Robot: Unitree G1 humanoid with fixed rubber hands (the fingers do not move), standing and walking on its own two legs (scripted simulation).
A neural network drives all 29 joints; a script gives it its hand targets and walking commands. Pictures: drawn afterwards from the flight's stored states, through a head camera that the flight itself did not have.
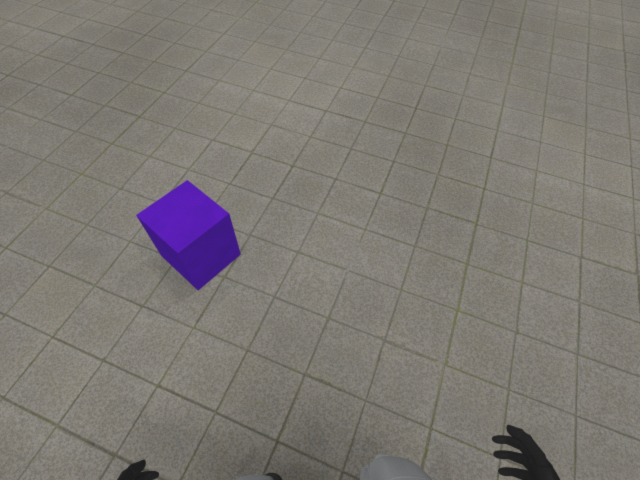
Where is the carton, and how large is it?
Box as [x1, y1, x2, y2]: [136, 180, 240, 289]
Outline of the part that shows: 187,180 136,215 160,254 198,289 240,253 229,214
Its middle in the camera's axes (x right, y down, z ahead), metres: -0.44 -0.02 +1.32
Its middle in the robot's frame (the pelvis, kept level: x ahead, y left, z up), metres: +0.85 +0.45 -0.65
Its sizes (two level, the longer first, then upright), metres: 0.210 0.200 0.250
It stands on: the floor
